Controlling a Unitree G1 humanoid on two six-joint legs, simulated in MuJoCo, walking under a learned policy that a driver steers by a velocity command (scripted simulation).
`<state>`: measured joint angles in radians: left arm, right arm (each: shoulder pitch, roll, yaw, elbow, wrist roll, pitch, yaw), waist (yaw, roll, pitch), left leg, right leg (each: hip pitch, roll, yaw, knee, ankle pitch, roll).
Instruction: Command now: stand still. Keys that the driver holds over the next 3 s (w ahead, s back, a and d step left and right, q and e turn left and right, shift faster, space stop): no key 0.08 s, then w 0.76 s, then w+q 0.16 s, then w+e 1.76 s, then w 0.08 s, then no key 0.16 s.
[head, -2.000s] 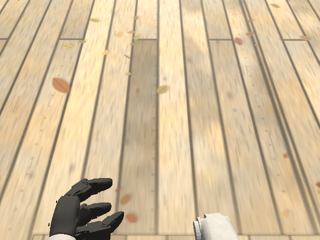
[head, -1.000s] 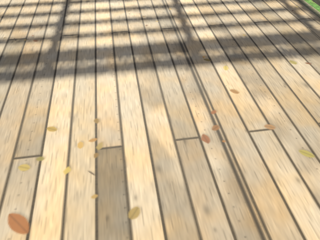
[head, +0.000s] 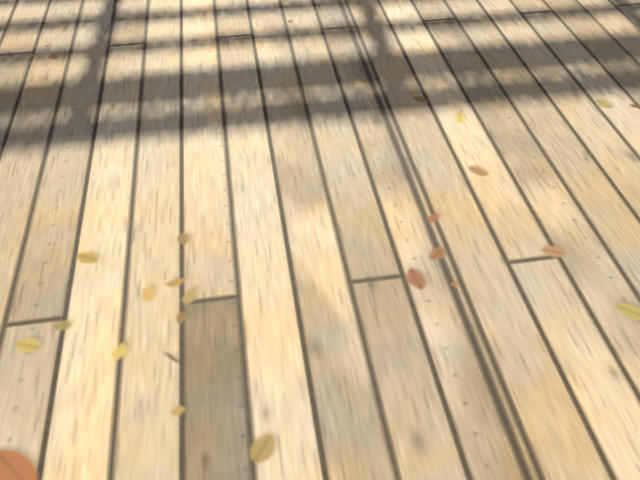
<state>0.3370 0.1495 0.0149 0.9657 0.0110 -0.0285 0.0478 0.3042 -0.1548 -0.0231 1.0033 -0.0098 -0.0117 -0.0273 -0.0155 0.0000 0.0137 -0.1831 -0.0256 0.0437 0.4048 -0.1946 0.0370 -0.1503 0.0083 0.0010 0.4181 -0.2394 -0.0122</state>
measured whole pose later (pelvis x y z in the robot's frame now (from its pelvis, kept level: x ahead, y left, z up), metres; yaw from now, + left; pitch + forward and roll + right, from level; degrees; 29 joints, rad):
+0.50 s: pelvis +0.11 +0.03 +0.00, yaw +0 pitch -1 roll -1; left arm 0.35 0.20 0.05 1.02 0.03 -0.05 -0.01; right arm 0.41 -0.18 -0.06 1.02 -0.02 -0.08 0.00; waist -0.02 -0.02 0.00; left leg -0.11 -0.04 0.07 0.40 -0.29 0.07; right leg -0.35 -0.01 -0.03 0.99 -0.34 -0.08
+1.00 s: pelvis +0.38 -0.01 +0.00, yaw +3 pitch -1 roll -1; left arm 0.27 0.20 0.06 1.00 0.02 -0.09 0.00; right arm 0.30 -0.19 -0.05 1.00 -0.03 -0.06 0.02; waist -0.02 0.03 0.06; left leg -0.47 0.05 -0.01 1.18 -0.27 0.10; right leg -0.20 0.07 -0.16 0.38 -0.17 -0.12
